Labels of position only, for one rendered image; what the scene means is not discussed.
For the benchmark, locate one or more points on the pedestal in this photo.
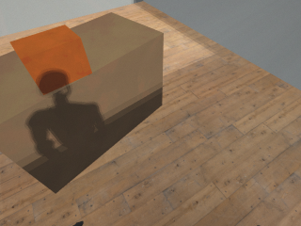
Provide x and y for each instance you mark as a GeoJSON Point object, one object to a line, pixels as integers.
{"type": "Point", "coordinates": [54, 137]}

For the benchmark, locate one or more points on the carton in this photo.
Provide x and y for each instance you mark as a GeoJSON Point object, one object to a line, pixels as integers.
{"type": "Point", "coordinates": [54, 58]}

